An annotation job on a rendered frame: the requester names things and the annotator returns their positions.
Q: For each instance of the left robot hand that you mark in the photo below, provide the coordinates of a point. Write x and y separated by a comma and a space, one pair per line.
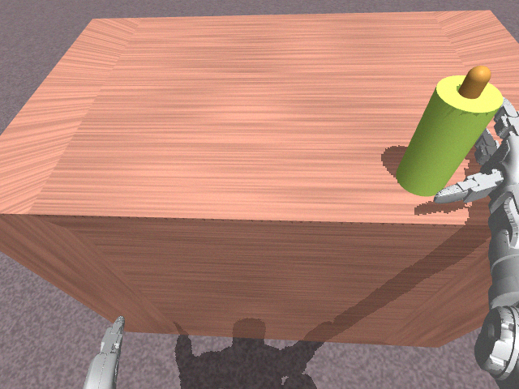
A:
103, 369

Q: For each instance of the right robot arm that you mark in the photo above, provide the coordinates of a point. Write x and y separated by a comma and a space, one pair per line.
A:
497, 347

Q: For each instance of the right robot hand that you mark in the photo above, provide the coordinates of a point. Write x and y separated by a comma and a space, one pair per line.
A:
500, 163

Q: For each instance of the bottle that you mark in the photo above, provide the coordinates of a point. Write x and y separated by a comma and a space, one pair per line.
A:
458, 112

